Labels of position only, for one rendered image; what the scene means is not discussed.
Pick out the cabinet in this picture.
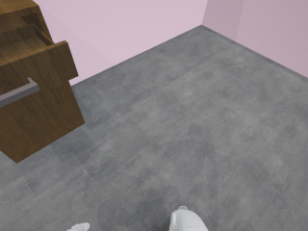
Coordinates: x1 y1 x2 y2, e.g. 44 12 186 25
0 0 86 163

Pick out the drawer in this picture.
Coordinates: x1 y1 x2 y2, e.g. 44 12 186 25
0 23 79 112

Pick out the robot right thigh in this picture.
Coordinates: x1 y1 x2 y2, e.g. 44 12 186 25
170 209 209 231

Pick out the handle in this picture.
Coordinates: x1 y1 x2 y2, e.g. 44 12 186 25
0 77 40 108

